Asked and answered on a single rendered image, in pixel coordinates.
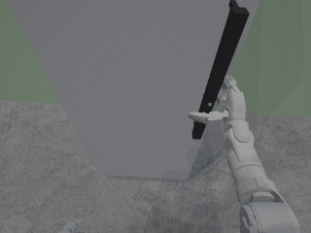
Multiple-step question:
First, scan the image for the robot left hand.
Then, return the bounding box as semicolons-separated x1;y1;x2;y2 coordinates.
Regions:
58;218;85;233

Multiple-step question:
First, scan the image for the robot right forearm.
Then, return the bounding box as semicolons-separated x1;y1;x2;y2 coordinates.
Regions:
223;119;301;233

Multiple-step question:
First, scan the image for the robot right hand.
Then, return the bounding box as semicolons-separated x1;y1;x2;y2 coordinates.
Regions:
188;75;246;126

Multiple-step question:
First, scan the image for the right robot upper arm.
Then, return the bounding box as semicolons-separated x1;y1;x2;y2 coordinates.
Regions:
239;202;300;233

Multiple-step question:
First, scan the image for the fridge door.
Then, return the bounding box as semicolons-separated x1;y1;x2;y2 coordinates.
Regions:
7;0;261;180

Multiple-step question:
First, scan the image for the handle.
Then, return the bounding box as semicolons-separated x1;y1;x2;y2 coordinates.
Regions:
191;0;250;140

